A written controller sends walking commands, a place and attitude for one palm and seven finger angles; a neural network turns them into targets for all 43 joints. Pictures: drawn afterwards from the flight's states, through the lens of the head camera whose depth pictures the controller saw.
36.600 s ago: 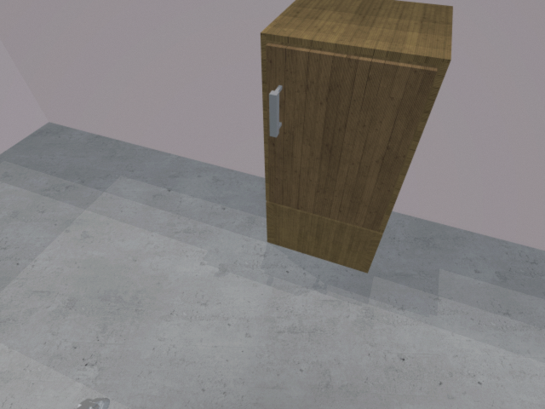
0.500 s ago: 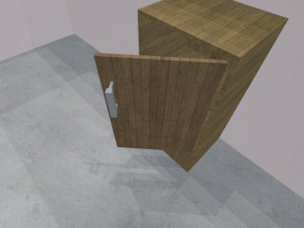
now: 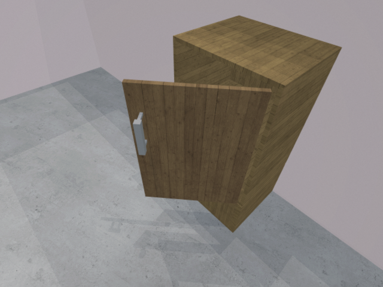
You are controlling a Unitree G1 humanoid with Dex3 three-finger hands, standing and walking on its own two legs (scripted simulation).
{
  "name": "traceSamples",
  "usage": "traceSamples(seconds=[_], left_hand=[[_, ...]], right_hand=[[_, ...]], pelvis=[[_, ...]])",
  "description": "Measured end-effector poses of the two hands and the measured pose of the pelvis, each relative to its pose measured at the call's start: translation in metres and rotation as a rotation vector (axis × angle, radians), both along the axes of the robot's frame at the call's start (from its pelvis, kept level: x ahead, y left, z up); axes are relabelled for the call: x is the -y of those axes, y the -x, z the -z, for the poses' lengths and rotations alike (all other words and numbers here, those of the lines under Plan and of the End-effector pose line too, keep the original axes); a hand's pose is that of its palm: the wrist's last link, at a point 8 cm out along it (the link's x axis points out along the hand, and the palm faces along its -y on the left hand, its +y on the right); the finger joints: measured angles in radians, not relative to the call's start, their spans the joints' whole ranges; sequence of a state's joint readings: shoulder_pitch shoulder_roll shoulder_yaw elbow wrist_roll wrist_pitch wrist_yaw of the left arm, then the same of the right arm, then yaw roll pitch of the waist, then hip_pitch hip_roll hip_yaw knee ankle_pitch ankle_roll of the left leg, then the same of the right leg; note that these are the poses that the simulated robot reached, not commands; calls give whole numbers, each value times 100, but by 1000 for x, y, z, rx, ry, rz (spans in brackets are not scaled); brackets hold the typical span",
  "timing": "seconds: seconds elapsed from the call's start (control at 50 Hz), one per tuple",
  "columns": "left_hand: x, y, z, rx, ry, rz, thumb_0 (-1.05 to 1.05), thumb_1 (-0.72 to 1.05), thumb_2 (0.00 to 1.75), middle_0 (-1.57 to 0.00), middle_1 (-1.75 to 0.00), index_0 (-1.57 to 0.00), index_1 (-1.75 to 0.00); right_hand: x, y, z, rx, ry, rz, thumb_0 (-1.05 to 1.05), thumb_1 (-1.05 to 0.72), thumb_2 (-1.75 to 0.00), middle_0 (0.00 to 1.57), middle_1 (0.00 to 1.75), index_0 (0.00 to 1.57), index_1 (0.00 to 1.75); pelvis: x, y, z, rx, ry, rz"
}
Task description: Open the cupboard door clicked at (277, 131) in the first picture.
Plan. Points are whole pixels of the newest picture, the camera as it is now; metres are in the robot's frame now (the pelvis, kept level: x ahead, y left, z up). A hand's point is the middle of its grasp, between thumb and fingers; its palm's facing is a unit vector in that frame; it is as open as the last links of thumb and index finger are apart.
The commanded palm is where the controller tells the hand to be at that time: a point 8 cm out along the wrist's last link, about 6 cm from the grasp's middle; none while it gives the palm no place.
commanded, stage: come to a stop and stand still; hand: left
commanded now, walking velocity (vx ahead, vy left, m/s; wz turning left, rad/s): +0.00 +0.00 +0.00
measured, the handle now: (141, 133) +0.58 +0.19 -0.04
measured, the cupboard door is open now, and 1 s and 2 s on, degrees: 42 42 42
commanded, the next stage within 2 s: look again from close up in 1.04 s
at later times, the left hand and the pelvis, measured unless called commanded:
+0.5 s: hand out of the picture -0.05 +0.18 -0.18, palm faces +0.03 -0.99 -0.13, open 7.4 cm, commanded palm none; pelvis -0.01 +0.03 +0.01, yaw +0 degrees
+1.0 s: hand out of the picture -0.07 +0.20 -0.18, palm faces +0.04 -0.99 -0.14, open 7.4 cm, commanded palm none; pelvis -0.03 +0.06 +0.00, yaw -1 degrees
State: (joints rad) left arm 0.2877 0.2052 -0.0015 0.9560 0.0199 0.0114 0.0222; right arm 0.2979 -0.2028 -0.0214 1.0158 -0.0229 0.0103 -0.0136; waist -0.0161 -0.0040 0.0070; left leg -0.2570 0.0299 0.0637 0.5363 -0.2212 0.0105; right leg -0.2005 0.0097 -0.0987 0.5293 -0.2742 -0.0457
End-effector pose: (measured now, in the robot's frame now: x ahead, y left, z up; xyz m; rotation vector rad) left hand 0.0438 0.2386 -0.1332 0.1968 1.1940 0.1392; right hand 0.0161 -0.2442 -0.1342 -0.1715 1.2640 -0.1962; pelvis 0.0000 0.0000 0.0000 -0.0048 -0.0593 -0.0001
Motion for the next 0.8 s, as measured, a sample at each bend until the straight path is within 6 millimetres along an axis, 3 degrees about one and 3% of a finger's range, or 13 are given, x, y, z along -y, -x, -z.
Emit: traceSamples(seconds=[0.42, 0.58, 0.8], left_hand=[[10, 92, 14, -214, 93, -66, 0, 90, 90, -20, -30, -20, -30], [5, 107, 16, -242, 108, -74, 0, 90, 90, -20, -30, -20, -30], [-9, 112, 16, -238, 101, -76, 0, 90, 90, -19, -30, -20, -30]], right_hand=[[-58, 39, 2, -107, -66, 27, 1, -91, -90, 20, 30, 20, 30], [-73, 49, 2, -119, -70, 47, 0, -91, -90, 20, 30, 20, 30], [-86, 56, 3, -116, -72, 58, 0, -91, -90, 20, 30, 20, 30]], pelvis=[[-26, 13, -6, -9, 8, 5], [-37, 17, -6, -15, 10, 9], [-50, 23, -5, -18, 11, 11]])
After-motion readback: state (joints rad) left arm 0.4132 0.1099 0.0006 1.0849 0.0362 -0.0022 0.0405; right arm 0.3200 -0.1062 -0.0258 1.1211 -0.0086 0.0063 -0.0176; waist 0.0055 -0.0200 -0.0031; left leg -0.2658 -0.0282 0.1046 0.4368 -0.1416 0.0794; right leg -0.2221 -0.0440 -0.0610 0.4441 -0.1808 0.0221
